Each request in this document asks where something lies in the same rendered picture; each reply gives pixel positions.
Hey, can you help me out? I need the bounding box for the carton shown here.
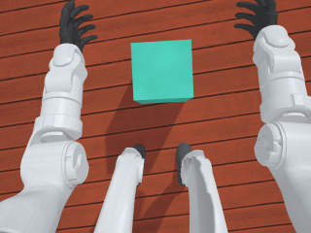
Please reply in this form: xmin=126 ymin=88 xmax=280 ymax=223
xmin=130 ymin=39 xmax=193 ymax=104

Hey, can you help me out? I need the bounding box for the right robot upper arm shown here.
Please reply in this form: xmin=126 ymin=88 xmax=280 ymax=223
xmin=254 ymin=121 xmax=311 ymax=233

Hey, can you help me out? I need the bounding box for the left robot thigh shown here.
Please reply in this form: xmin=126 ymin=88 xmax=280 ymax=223
xmin=93 ymin=152 xmax=145 ymax=233

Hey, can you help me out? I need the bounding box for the robot left hand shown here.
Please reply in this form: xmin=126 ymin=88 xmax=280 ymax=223
xmin=58 ymin=0 xmax=98 ymax=53

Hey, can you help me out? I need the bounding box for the right robot forearm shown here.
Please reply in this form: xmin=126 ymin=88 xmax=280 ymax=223
xmin=252 ymin=24 xmax=311 ymax=124

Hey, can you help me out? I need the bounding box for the left robot upper arm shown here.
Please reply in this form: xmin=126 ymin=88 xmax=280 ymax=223
xmin=0 ymin=140 xmax=89 ymax=233

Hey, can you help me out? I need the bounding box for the robot left shin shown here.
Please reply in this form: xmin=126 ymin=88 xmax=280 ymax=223
xmin=115 ymin=148 xmax=141 ymax=167

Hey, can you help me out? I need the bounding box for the robot right hand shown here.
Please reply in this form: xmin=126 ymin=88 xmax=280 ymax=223
xmin=233 ymin=0 xmax=279 ymax=41

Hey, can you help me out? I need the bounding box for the left robot forearm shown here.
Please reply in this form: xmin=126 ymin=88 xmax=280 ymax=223
xmin=20 ymin=43 xmax=87 ymax=182

